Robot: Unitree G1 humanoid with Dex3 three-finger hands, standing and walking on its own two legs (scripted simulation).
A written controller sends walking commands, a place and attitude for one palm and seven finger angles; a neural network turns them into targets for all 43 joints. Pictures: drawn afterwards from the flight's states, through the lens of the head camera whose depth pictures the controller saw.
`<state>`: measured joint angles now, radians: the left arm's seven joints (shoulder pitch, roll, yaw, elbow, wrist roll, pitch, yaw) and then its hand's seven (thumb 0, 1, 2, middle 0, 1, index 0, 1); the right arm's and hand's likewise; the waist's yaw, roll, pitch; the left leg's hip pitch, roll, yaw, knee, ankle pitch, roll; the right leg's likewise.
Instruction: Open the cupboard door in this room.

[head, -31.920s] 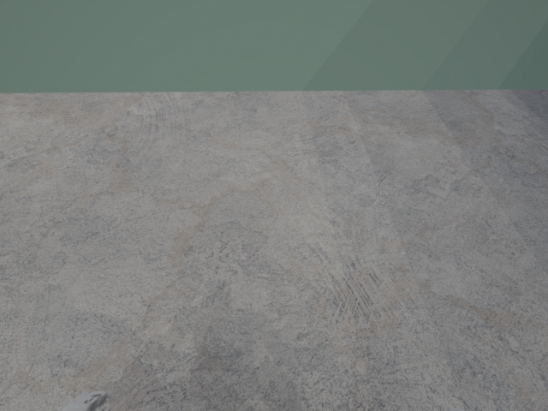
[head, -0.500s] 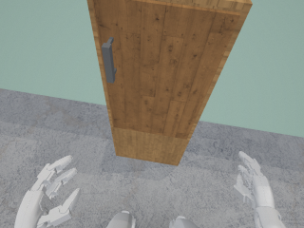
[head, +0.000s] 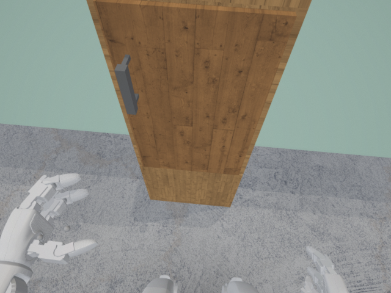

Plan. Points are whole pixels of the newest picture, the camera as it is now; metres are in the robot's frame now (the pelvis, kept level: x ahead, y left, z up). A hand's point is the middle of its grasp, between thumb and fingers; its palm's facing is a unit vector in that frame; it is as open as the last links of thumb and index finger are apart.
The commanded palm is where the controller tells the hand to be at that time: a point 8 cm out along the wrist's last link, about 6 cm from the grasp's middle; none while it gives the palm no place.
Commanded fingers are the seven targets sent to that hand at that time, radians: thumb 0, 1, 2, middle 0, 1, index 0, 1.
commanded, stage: raise the hand with hooked fingers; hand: left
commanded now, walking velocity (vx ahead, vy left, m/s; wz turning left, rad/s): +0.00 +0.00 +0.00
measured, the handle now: (129, 85) +0.54 +0.19 +0.10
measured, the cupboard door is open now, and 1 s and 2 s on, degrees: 0 0 0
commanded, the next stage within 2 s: move the hooked fingers beside the handle in 1.12 s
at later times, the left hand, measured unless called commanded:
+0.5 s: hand (39, 188) +0.27 +0.28 +0.10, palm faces +0.01 -1.00 -0.05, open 13.9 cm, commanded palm +0.25 +0.33 +0.11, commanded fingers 0.00 -0.50 0.30 -0.30 -1.20 -0.30 -1.20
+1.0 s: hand (46, 172) +0.29 +0.28 +0.11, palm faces +0.00 -1.00 -0.03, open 14.0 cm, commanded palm +0.27 +0.32 +0.12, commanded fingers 0.00 -0.50 0.30 -0.30 -1.20 -0.30 -1.20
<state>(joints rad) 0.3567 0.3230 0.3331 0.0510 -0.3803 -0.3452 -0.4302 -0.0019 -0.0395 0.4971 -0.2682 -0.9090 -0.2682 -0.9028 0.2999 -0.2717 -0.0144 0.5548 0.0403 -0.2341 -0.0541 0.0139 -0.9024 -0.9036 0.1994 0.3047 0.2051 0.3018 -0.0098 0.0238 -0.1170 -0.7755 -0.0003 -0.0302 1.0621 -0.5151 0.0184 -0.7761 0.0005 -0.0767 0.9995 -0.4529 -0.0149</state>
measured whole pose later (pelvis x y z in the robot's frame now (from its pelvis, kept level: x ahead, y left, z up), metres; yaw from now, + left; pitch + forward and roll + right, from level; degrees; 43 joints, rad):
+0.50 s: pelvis +0.00 +0.01 +0.02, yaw +0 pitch +9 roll -3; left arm 0.04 0.42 0.39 0.27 -0.37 -0.21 -0.49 -0.01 -0.48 0.31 -0.30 -1.19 -0.30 -1.19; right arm 0.27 -0.25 0.06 0.52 0.05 -0.21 -0.07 0.01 -0.90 -0.90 0.20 0.30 0.21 0.30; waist 0.02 0.02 -0.09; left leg -0.63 -0.01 -0.03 0.94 -0.46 0.03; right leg -0.62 -0.01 -0.07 0.86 -0.39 0.00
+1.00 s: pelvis +0.00 +0.00 +0.03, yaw -1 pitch +9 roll -2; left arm -0.04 0.43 0.44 0.38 -0.36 -0.22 -0.51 -0.02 -0.50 0.30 -0.30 -1.20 -0.30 -1.20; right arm 0.31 -0.28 0.03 0.54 0.05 -0.18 -0.08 0.01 -0.90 -0.90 0.20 0.30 0.20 0.30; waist 0.00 0.01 -0.08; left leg -0.58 0.00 -0.01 0.87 -0.43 0.02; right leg -0.59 0.00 -0.06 0.81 -0.37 -0.01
